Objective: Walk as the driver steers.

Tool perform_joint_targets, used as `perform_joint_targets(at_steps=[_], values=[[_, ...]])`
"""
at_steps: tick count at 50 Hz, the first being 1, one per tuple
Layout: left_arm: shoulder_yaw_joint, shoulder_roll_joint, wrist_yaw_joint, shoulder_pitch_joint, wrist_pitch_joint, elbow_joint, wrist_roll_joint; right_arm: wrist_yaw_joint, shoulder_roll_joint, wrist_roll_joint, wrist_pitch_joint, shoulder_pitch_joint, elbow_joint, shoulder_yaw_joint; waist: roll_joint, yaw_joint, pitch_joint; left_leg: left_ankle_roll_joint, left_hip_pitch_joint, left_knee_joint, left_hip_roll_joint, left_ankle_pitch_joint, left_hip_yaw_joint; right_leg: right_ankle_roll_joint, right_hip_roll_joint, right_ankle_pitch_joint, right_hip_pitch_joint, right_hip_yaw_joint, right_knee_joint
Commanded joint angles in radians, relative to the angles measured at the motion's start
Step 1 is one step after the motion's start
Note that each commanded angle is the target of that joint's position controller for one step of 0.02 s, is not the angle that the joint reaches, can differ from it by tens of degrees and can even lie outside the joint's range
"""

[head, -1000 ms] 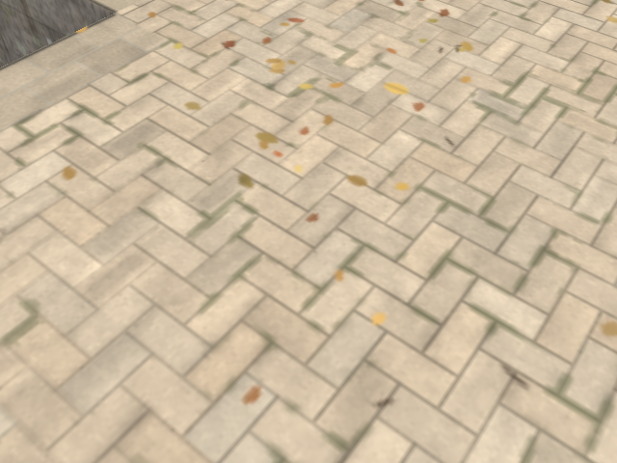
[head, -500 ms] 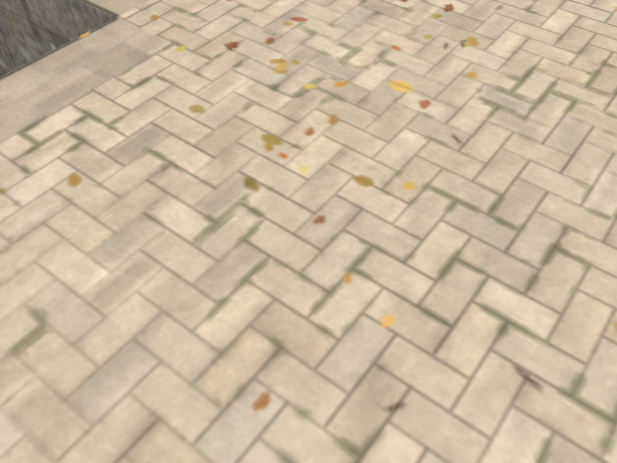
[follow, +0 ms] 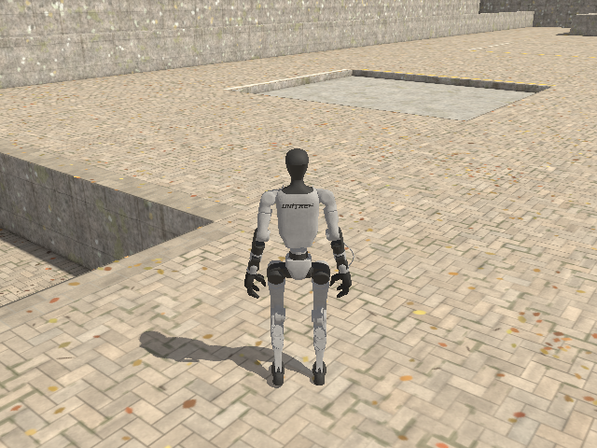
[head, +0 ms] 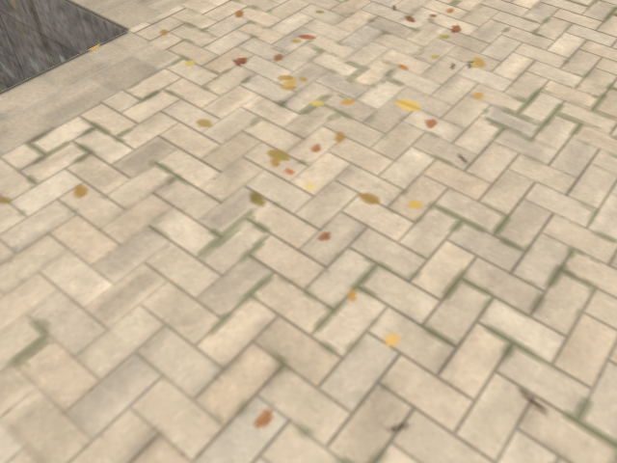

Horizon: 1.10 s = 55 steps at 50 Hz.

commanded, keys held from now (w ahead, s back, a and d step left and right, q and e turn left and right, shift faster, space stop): w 0.16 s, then e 0.84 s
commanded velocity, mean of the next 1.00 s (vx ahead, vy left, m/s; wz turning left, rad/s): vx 0.14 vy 0.00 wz -0.36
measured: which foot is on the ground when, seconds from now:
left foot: down 0.00-0.48, up 0.50-0.94, down 0.96-1.00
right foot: down 0.00-0.10, up 0.12-0.48, down 0.50-0.96, up 0.98-1.00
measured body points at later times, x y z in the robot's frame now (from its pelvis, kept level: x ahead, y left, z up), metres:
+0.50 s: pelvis +0.16 +0.01 -0.02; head +0.20 +0.01 +0.43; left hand +0.38 +0.22 -0.13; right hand +0.09 -0.24 -0.16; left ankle +0.01 +0.12 -0.72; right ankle +0.27 -0.08 -0.74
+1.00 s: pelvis +0.25 +0.04 +0.00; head +0.28 +0.04 +0.45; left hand +0.48 +0.24 -0.12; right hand +0.25 -0.27 -0.10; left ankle +0.32 +0.14 -0.74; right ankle +0.26 -0.08 -0.72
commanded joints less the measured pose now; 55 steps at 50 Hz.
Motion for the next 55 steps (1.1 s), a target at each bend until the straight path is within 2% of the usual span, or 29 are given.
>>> perform_joint_targets(at_steps=[1,4,5,6,7,8,10,13,17,20,23,24,25,26,27,28,29,31,33,35,39,44,47,48,49,50,51,53,55], values=[[0.032,0.168,-0.003,-0.023,-0.028,-0.057,-0.006,0.015,-0.053,0.013,-0.037,-0.020,-0.062,-0.013,-0.130,-0.027,0.126,0.049,-0.129,0.055,0.046,-0.065,-0.023,-0.171,-0.315,-0.447,-0.084,0.436,-0.380],[0.028,0.144,-0.011,-0.128,-0.024,-0.098,-0.028,0.014,-0.062,-0.002,-0.044,0.167,0.023,-0.031,-0.041,-0.117,0.111,0.041,0.247,-0.270,-0.026,0.143,0.039,-0.071,-0.122,-0.259,-0.282,0.150,-0.163],[0.012,0.086,-0.018,-0.144,-0.030,-0.114,-0.017,0.012,-0.114,-0.007,-0.046,0.291,0.046,-0.047,0.143,-0.147,0.060,0.076,0.372,-0.384,0.139,0.032,-0.204,-0.023,-0.044,-0.155,-0.394,0.036,0.138],[0.003,0.051,-0.019,-0.162,-0.049,-0.155,-0.012,0.021,-0.222,0.000,-0.055,0.385,0.042,-0.066,0.351,-0.160,0.051,0.197,0.464,-0.551,0.352,-0.097,-0.612,0.001,0.052,-0.212,-0.606,-0.032,0.410],[0.005,0.065,-0.022,-0.192,-0.063,-0.168,-0.024,0.024,-0.189,-0.018,-0.074,0.347,0.036,-0.048,0.262,-0.130,0.094,0.249,0.394,-0.579,0.420,-0.203,-0.751,-0.020,-0.001,-0.231,-0.692,0.078,0.605],[0.004,0.075,-0.030,-0.180,-0.074,-0.168,-0.035,0.026,-0.140,-0.016,-0.088,0.267,0.007,-0.032,0.159,-0.085,0.136,0.222,0.384,-0.570,0.392,-0.198,-0.674,-0.040,-0.050,-0.123,-0.761,0.117,0.687],[0.017,0.106,-0.031,-0.130,-0.077,-0.133,-0.016,0.036,-0.123,-0.016,-0.089,0.138,-0.037,-0.017,0.080,-0.026,0.135,0.132,0.328,-0.546,0.307,0.235,-0.403,-0.042,-0.082,0.030,-0.698,0.113,0.648],[0.018,0.066,-0.041,-0.130,-0.054,-0.125,-0.008,0.022,-0.088,-0.035,-0.067,0.157,-0.036,-0.002,0.116,-0.019,0.087,0.058,0.271,-0.497,0.208,0.774,-0.099,-0.010,-0.051,0.131,-0.531,0.063,0.517],[-0.010,0.015,-0.053,-0.322,-0.032,-0.227,-0.003,-0.017,-0.162,-0.033,-0.050,0.121,-0.070,-0.008,0.115,-0.038,0.084,0.035,0.155,-0.481,0.158,0.880,0.062,0.010,0.000,0.288,-0.345,-0.030,0.192],[-0.004,0.059,-0.071,-0.326,-0.015,-0.264,0.000,-0.031,-0.193,-0.013,-0.038,0.119,-0.078,-0.021,0.156,-0.024,0.043,0.043,0.200,-0.393,0.203,0.971,0.073,-0.009,0.015,0.269,-0.267,-0.052,0.128],[0.031,0.133,-0.084,-0.163,-0.015,-0.243,0.008,-0.040,-0.204,0.001,-0.025,0.046,-0.115,-0.035,0.143,0.068,-0.039,0.018,0.244,-0.145,0.211,1.120,0.083,-0.074,0.072,0.242,-0.103,-0.071,0.032],[0.054,0.179,-0.080,-0.078,-0.017,-0.227,0.010,-0.035,-0.207,-0.002,-0.025,0.036,-0.131,-0.036,0.102,0.111,-0.086,-0.020,0.193,0.031,0.165,1.017,0.102,-0.106,0.083,0.345,0.039,-0.046,-0.062],[0.077,0.271,-0.057,-0.004,-0.011,-0.235,0.022,-0.023,-0.183,-0.033,-0.035,0.050,-0.166,-0.025,-0.080,0.118,-0.192,-0.083,-0.035,0.376,0.085,0.547,0.120,-0.190,-0.124,0.715,0.293,0.231,-0.049],[0.068,0.319,-0.054,-0.045,-0.013,-0.269,0.047,-0.004,-0.071,-0.052,-0.052,0.166,-0.189,0.004,-0.225,0.009,-0.357,-0.121,-0.300,0.699,-0.113,-0.286,-0.016,-0.420,-0.385,1.010,0.508,0.688,-0.069],[0.060,0.266,-0.053,-0.045,-0.008,-0.282,0.038,0.014,-0.134,-0.020,-0.060,0.130,-0.194,-0.014,-0.135,0.049,-0.398,-0.103,-0.327,0.777,-0.062,-0.228,-0.161,-0.419,-0.357,0.705,0.429,0.673,-0.153],[0.050,0.217,-0.047,-0.145,-0.010,-0.314,0.021,0.013,-0.159,0.009,-0.057,0.033,-0.229,-0.022,-0.087,0.037,-0.236,-0.089,-0.407,0.745,-0.027,-0.130,-0.139,-0.354,-0.297,0.485,0.293,0.556,-0.197],[0.041,0.184,-0.044,-0.212,-0.008,-0.331,0.005,-0.003,-0.175,0.002,-0.044,-0.018,-0.238,-0.031,0.015,0.013,-0.126,-0.090,-0.401,0.660,0.014,-0.050,-0.125,-0.284,-0.240,0.349,0.136,0.461,-0.235],[0.036,0.171,-0.039,-0.240,-0.004,-0.344,0.015,-0.031,-0.209,-0.023,-0.011,-0.035,-0.261,-0.055,0.010,-0.026,-0.062,-0.090,-0.279,0.521,0.041,0.020,-0.125,-0.236,-0.166,0.247,-0.088,0.382,-0.271],[0.044,0.192,-0.031,-0.222,-0.004,-0.348,0.033,-0.041,-0.166,-0.030,0.003,-0.017,-0.278,-0.052,-0.052,-0.041,-0.067,-0.098,-0.231,0.419,0.021,0.063,-0.108,-0.236,-0.122,0.284,-0.152,0.343,-0.271],[0.053,0.212,-0.020,-0.193,0.001,-0.356,0.031,-0.048,-0.155,-0.030,0.008,-0.046,-0.300,-0.049,-0.076,-0.032,-0.088,-0.114,-0.247,0.312,0.006,0.082,-0.110,-0.235,-0.117,0.278,-0.132,0.357,-0.263],[0.061,0.230,0.001,-0.182,0.021,-0.387,0.013,-0.044,-0.164,-0.027,0.015,-0.133,-0.346,-0.046,-0.103,-0.005,-0.110,-0.135,-0.251,0.153,-0.009,0.153,-0.137,-0.194,-0.107,0.044,-0.101,0.429,-0.263],[0.065,0.229,0.011,-0.156,0.043,-0.414,0.013,-0.022,-0.177,-0.010,-0.010,-0.156,-0.370,-0.045,-0.131,0.010,-0.116,-0.128,-0.159,-0.033,-0.044,0.130,-0.138,-0.168,-0.102,0.075,-0.055,0.508,-0.225],[0.057,0.208,0.017,-0.164,0.059,-0.439,-0.002,-0.004,-0.202,-0.003,-0.024,-0.050,-0.348,-0.057,-0.129,-0.053,-0.117,-0.088,0.059,-0.332,-0.022,0.255,-0.117,-0.102,-0.043,0.125,-0.096,0.504,-0.139],[0.043,0.154,0.018,-0.125,0.063,-0.444,-0.004,-0.006,-0.267,-0.022,-0.021,-0.017,-0.347,-0.073,-0.005,-0.039,-0.148,-0.026,0.209,-0.387,0.163,0.273,-0.254,-0.045,0.028,-0.052,-0.222,0.415,0.027],[0.043,0.133,0.011,-0.131,0.050,-0.493,-0.008,-0.006,-0.352,-0.062,-0.007,-0.058,-0.359,-0.093,0.328,0.013,-0.091,0.137,0.220,-0.438,0.363,0.449,-0.536,0.007,0.194,-0.266,-0.453,0.193,0.238],[0.069,0.231,0.001,-0.120,0.031,-0.478,0.015,-0.008,-0.284,-0.082,-0.010,-0.107,-0.401,-0.078,0.284,0.006,-0.103,0.208,0.179,-0.436,0.424,0.547,-0.582,0.043,0.124,-0.287,-0.476,0.226,0.472],[0.086,0.265,-0.005,-0.086,0.032,-0.452,0.007,-0.013,-0.235,-0.070,-0.011,-0.157,-0.429,-0.066,0.195,0.025,-0.104,0.180,0.163,-0.404,0.375,0.593,-0.463,0.058,0.108,-0.220,-0.457,0.221,0.575],[0.083,0.228,0.001,-0.046,0.058,-0.417,0.009,-0.016,-0.202,-0.033,-0.007,-0.197,-0.444,-0.056,0.128,0.034,-0.074,0.107,0.156,-0.372,0.268,0.583,-0.295,0.097,0.089,-0.113,-0.466,0.185,0.692],[0.070,0.183,-0.004,-0.061,0.073,-0.435,0.000,-0.019,-0.200,-0.032,0.002,-0.178,-0.445,-0.050,0.140,0.019,-0.044,0.113,0.120,-0.386,0.227,0.600,-0.195,0.125,0.078,-0.060,-0.455,0.137,0.730]])
Keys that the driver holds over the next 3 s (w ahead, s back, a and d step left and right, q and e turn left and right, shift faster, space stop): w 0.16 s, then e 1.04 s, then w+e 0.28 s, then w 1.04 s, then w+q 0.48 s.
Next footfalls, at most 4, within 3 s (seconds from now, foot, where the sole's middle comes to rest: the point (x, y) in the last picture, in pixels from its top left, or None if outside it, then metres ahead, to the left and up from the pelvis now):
0.50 right None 0.30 -0.08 -0.77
0.96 left None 0.35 0.12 -0.77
1.42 right None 0.21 -0.10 -0.77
1.88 left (413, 429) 0.62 -0.21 -0.77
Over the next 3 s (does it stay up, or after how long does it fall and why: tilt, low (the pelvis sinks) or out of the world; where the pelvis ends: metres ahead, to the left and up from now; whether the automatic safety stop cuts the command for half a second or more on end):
stays up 0.85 -0.61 -0.02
